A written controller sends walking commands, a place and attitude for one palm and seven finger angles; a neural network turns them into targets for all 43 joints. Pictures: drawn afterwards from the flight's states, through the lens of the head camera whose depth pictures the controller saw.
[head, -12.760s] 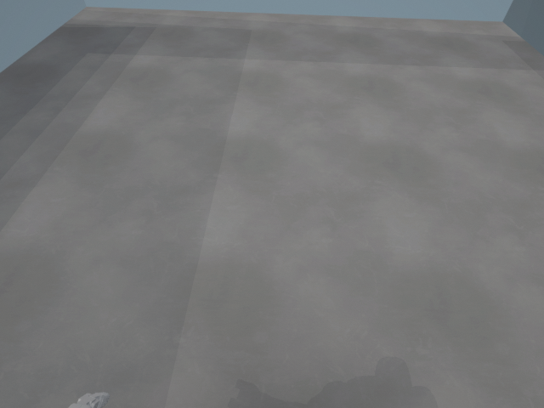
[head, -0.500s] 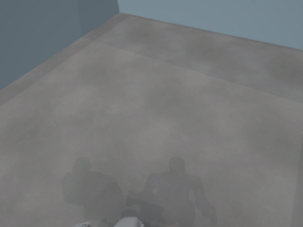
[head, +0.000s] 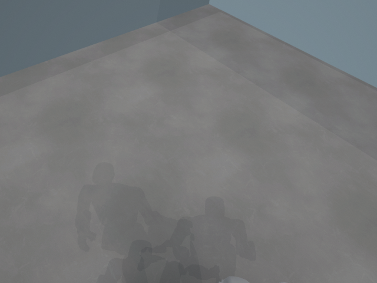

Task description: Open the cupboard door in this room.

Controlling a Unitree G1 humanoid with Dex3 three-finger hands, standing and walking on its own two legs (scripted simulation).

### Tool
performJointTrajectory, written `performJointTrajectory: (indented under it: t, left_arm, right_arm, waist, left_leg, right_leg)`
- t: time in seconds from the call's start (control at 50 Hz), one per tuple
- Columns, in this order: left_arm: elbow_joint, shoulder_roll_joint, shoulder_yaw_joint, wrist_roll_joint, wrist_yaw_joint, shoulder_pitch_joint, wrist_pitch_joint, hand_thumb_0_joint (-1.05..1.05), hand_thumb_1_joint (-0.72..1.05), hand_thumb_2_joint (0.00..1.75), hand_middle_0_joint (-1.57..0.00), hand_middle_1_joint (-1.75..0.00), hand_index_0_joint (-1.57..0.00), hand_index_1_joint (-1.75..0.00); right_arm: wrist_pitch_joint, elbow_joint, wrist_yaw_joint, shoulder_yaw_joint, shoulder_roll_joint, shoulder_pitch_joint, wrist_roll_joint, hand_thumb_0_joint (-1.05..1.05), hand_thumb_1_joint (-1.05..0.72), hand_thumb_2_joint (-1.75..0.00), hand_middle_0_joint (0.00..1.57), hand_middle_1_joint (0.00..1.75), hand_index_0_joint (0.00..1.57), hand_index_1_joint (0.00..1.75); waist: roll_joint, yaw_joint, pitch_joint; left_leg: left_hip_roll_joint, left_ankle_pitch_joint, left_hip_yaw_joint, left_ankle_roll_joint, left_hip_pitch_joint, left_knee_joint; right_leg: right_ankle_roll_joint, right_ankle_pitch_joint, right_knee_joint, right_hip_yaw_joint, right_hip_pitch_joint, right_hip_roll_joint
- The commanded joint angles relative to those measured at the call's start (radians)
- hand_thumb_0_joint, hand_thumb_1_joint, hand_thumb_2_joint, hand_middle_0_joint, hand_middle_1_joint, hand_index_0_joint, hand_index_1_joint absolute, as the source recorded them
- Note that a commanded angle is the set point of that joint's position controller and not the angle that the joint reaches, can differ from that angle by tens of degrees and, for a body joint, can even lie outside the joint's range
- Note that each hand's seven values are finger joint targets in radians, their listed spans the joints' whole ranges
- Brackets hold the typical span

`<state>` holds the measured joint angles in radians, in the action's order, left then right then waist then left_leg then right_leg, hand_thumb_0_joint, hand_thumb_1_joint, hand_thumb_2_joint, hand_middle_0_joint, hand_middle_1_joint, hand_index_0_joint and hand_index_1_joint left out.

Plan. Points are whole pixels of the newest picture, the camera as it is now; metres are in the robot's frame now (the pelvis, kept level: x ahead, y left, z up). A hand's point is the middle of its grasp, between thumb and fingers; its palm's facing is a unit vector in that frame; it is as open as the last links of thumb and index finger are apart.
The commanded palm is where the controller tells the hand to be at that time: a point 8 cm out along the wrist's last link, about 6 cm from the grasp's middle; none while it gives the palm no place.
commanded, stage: turn or walk to find it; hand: left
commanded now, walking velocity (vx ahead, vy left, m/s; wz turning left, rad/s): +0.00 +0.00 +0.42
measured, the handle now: out of the picture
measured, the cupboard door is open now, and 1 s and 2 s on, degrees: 0 0 0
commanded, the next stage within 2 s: none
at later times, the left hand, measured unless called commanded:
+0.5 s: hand out of the picture +0.03 +0.14 -0.14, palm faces +0.22 -0.93 -0.28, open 7.4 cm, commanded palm none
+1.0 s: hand out of the picture -0.10 +0.18 -0.17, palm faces +0.47 -0.85 -0.24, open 7.4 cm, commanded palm none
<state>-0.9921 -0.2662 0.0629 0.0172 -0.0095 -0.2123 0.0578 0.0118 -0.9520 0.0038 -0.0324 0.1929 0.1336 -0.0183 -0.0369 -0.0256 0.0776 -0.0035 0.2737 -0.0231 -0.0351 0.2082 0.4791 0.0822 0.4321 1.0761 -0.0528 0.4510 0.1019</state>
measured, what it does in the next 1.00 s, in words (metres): steps on the spot, turning left: right foot, then left foot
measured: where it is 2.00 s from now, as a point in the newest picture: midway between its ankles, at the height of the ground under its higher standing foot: outside the picture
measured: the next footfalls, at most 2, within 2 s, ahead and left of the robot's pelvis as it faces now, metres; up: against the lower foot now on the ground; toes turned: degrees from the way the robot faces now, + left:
right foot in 0.28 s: +0.05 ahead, -0.14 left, +0.00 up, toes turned +3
left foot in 0.80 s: -0.06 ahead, +0.08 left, +0.00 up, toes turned +26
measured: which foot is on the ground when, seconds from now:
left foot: down 0.00-0.28, up 0.30-0.78, down 0.80-1.00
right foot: up 0.00-0.26, down 0.28-0.80, up 0.82-1.00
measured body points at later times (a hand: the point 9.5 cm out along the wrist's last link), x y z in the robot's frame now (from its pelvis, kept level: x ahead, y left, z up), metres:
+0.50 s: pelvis -0.01 -0.07 +0.00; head +0.03 -0.10 +0.45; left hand +0.02 +0.18 -0.12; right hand +0.07 -0.31 -0.17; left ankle -0.08 +0.09 -0.64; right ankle +0.01 -0.14 -0.74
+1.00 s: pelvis -0.04 -0.03 +0.00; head -0.02 +0.00 +0.45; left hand -0.13 +0.22 -0.16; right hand +0.16 -0.20 -0.13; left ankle -0.10 +0.06 -0.74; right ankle +0.00 -0.16 -0.67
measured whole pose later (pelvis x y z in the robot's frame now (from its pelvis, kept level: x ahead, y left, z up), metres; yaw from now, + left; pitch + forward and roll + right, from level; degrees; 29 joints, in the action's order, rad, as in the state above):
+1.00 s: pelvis -0.04 -0.03 +0.00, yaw +25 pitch +0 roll +0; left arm -0.99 -0.25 0.06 0.02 -0.01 -0.23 0.06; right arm 0.02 -0.95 0.00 -0.03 0.19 0.13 -0.02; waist -0.03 -0.03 0.07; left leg -0.01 0.27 -0.02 -0.03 0.20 0.47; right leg 0.08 0.43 1.05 -0.06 0.45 0.10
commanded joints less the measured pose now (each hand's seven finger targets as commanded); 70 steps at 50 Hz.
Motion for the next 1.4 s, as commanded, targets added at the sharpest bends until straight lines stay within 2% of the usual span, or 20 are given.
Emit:
performJointTrajectory:
  t: [0.0,0.1,0.22,0.24,0.26,0.28,0.36,0.64,0.74,0.76,0.78,0.8,0.9,1.1,1.16,1.18,1.2,1.22,1.3,1.38]
  left_arm:
    - [0.099,-0.056,0.011,-0.004,-0.005,0.037,-0.025,0.0,0.9,0.9,-0.2,-0.3,-0.2,-0.3]
    - [0.133,-0.04,0.006,-0.008,-0.008,0.085,-0.027,0.0,0.9,0.9,-0.2,-0.3,-0.2,-0.3]
    - [0.111,-0.056,0.01,-0.011,-0.013,-0.037,-0.052,0.0,0.9,0.9,-0.2,-0.3,-0.2,-0.3]
    - [0.107,-0.103,0.02,-0.002,-0.019,-0.075,-0.065,0.0,0.9,0.9,-0.2,-0.3,-0.2,-0.3]
    - [0.105,-0.189,0.035,0.012,-0.026,-0.097,-0.072,0.0,0.9,0.9,-0.2,-0.3,-0.2,-0.3]
    - [0.12,-0.193,0.037,-0.001,-0.024,-0.087,-0.069,0.0,0.9,0.9,-0.2,-0.3,-0.2,-0.3]
    - [0.16,-0.084,0.013,-0.001,-0.024,0.074,-0.07,0.0,0.9,0.9,-0.2,-0.3,-0.2,-0.3]
    - [0.066,-0.142,0.032,0.015,-0.022,-0.095,-0.063,0.0,0.9,0.9,-0.2,-0.3,-0.2,-0.3]
    - [0.055,-0.142,0.038,0.003,-0.019,-0.056,-0.05,0.0,0.9,0.9,-0.2,-0.3,-0.2,-0.3]
    - [0.069,-0.104,0.033,-0.005,-0.015,-0.071,-0.042,0.0,0.9,0.9,-0.2,-0.3,-0.2,-0.3]
    - [0.108,-0.038,0.013,-0.007,-0.009,-0.052,-0.038,0.0,0.9,0.9,-0.2,-0.3,-0.2,-0.3]
    - [0.125,-0.053,0.004,0.002,-0.014,0.011,-0.026,0.0,0.9,0.9,-0.2,-0.3,-0.2,-0.3]
    - [0.075,-0.058,0.014,-0.003,-0.001,-0.005,-0.024,0.0,0.9,0.9,-0.2,-0.3,-0.2,-0.3]
    - [0.121,-0.029,0.004,-0.01,-0.008,0.037,-0.033,0.0,0.9,0.9,-0.2,-0.3,-0.2,-0.3]
    - [0.101,-0.042,0.009,-0.012,-0.011,-0.056,-0.05,0.0,0.9,0.9,-0.2,-0.3,-0.2,-0.3]
    - [0.093,-0.073,0.015,-0.005,-0.015,-0.097,-0.061,0.0,0.9,0.9,-0.2,-0.3,-0.2,-0.3]
    - [0.091,-0.161,0.031,0.01,-0.024,-0.119,-0.072,0.0,0.9,0.9,-0.2,-0.3,-0.2,-0.3]
    - [0.105,-0.193,0.039,0.006,-0.025,-0.112,-0.07,0.0,0.9,0.9,-0.2,-0.3,-0.2,-0.3]
    - [0.15,-0.091,0.018,0.001,-0.024,0.059,-0.069,0.0,0.9,0.9,-0.2,-0.3,-0.2,-0.3]
    - [0.134,-0.085,0.017,0.005,-0.027,0.013,-0.075,0.0,0.9,0.9,-0.2,-0.3,-0.2,-0.3]
  right_arm:
    - [-0.01,0.039,0.015,-0.055,0.203,0.084,0.001,0.0,-0.9,-0.9,0.2,0.3,0.2,0.3]
    - [0.0,0.045,0.011,-0.067,0.213,0.095,-0.006,0.0,-0.9,-0.9,0.2,0.3,0.2,0.3]
    - [0.008,0.062,0.006,-0.074,0.196,0.053,0.0,0.0,-0.9,-0.9,0.2,0.3,0.2,0.3]
    - [0.005,0.067,0.001,-0.069,0.153,0.069,0.008,0.0,-0.9,-0.9,0.2,0.3,0.2,0.3]
    - [0.004,0.092,-0.004,-0.056,0.088,0.069,0.011,0.0,-0.9,-0.9,0.2,0.3,0.2,0.3]
    - [0.024,0.094,0.002,-0.07,0.133,0.058,0.002,0.0,-0.9,-0.9,0.2,0.3,0.2,0.3]
    - [0.044,0.023,-0.018,-0.07,0.118,0.12,-0.007,0.0,-0.9,-0.9,0.2,0.3,0.2,0.3]
    - [0.031,0.043,-0.017,-0.034,0.087,-0.013,0.009,0.0,-0.9,-0.9,0.2,0.3,0.2,0.3]
    - [0.009,0.027,-0.013,-0.036,0.112,0.079,0.009,0.0,-0.9,-0.9,0.2,0.3,0.2,0.3]
    - [-0.002,0.026,-0.012,-0.05,0.187,0.103,0.003,0.0,-0.9,-0.9,0.2,0.3,0.2,0.3]
    - [-0.002,0.029,-0.008,-0.071,0.275,0.133,-0.002,0.0,-0.9,-0.9,0.2,0.3,0.2,0.3]
    - [0.005,0.013,0.002,-0.072,0.286,0.163,-0.002,0.0,-0.9,-0.9,0.2,0.3,0.2,0.3]
    - [-0.007,0.046,0.017,-0.044,0.202,0.02,0.0,0.0,-0.9,-0.9,0.2,0.3,0.2,0.3]
    - [0.007,0.054,0.01,-0.069,0.212,0.055,-0.009,0.0,-0.9,-0.9,0.2,0.3,0.2,0.3]
    - [0.009,0.063,0.007,-0.072,0.204,0.028,-0.002,0.0,-0.9,-0.9,0.2,0.3,0.2,0.3]
    - [0.007,0.067,0.003,-0.07,0.173,0.035,0.005,0.0,-0.9,-0.9,0.2,0.3,0.2,0.3]
    - [0.004,0.085,-0.003,-0.06,0.108,0.056,0.013,0.0,-0.9,-0.9,0.2,0.3,0.2,0.3]
    - [0.018,0.102,0.0,-0.064,0.114,0.039,0.006,0.0,-0.9,-0.9,0.2,0.3,0.2,0.3]
    - [0.045,0.034,-0.018,-0.073,0.119,0.086,-0.006,0.0,-0.9,-0.9,0.2,0.3,0.2,0.3]
    - [0.046,0.024,-0.021,-0.064,0.11,0.086,-0.005,0.0,-0.9,-0.9,0.2,0.3,0.2,0.3]
  waist:
    - [0.171,0.046,-0.102]
    - [0.189,0.059,-0.098]
    - [0.151,-0.002,-0.128]
    - [0.026,-0.014,-0.157]
    - [-0.239,-0.023,-0.144]
    - [-0.251,-0.03,-0.127]
    - [-0.086,0.055,-0.037]
    - [-0.163,-0.033,-0.095]
    - [-0.104,0.037,-0.142]
    - [0.081,0.051,-0.167]
    - [0.351,0.069,-0.137]
    - [0.278,0.096,-0.136]
    - [0.188,0.025,-0.069]
    - [0.211,0.048,-0.089]
    - [0.184,-0.001,-0.124]
    - [0.091,-0.016,-0.154]
    - [-0.157,-0.018,-0.169]
    - [-0.246,-0.029,-0.133]
    - [-0.092,0.045,-0.025]
    - [-0.128,0.025,-0.049]
  left_leg:
    - [0.235,-0.633,0.207,-0.125,-0.16,-0.123]
    - [0.24,-0.559,0.278,-0.141,-0.124,-0.113]
    - [0.16,-0.412,0.306,-0.069,0.057,0.004]
    - [0.091,-0.22,0.245,-0.012,0.176,0.106]
    - [-0.062,0.219,0.081,0.059,0.354,0.321]
    - [-0.036,0.335,0.124,0.058,0.32,0.507]
    - [0.014,0.107,0.1,0.076,0.333,0.757]
    - [0.035,0.202,-0.033,0.092,0.212,0.332]
    - [0.042,-0.037,-0.062,0.059,-0.045,-0.048]
    - [0.17,-0.171,0.107,0.01,-0.187,-0.137]
    - [0.393,-0.511,0.369,-0.101,-0.244,-0.163]
    - [0.425,-0.556,0.37,-0.168,-0.183,-0.155]
    - [0.247,-0.552,0.18,-0.118,-0.089,-0.138]
    - [0.224,-0.524,0.28,-0.13,-0.062,-0.093]
    - [0.179,-0.445,0.285,-0.083,0.021,-0.009]
    - [0.123,-0.31,0.243,-0.032,0.093,0.068]
    - [-0.006,0.006,0.1,0.039,0.281,0.251]
    - [-0.046,0.324,0.081,0.063,0.321,0.454]
    - [0.018,0.124,0.1,0.073,0.333,0.766]
    - [0.034,0.099,0.059,0.102,0.329,0.694]
  right_leg:
    - [0.013,-0.02,-0.029,0.025,0.076,-0.001]
    - [0.007,0.025,-0.173,0.024,0.019,-0.026]
    - [-0.02,-0.226,-0.639,-0.003,-0.309,-0.058]
    - [-0.047,-0.306,-0.735,0.098,-0.455,0.059]
    - [-0.153,-0.45,-0.766,0.342,-0.515,0.312]
    - [-0.227,-0.408,-0.805,0.372,-0.345,0.389]
    - [-0.188,-0.338,-0.785,0.118,-0.242,0.21]
    - [-0.232,-0.594,-0.703,0.011,-0.383,0.267]
    - [-0.143,-0.497,-0.543,-0.07,-0.273,0.241]
    - [-0.08,-0.309,-0.381,-0.124,-0.112,0.163]
    - [-0.014,0.165,-0.196,-0.139,0.11,0.042]
    - [-0.018,0.209,-0.077,-0.045,0.101,0.033]
    - [-0.004,-0.008,0.026,0.015,0.076,0.013]
    - [-0.006,0.018,-0.32,-0.007,-0.07,-0.05]
    - [-0.015,-0.179,-0.593,-0.021,-0.261,-0.06]
    - [-0.029,-0.284,-0.713,0.028,-0.377,-0.001]
    - [-0.105,-0.423,-0.747,0.258,-0.505,0.233]
    - [-0.217,-0.508,-0.781,0.355,-0.394,0.389]
    - [-0.197,-0.32,-0.787,0.125,-0.223,0.232]
    - [-0.194,-0.413,-0.772,0.047,-0.295,0.222]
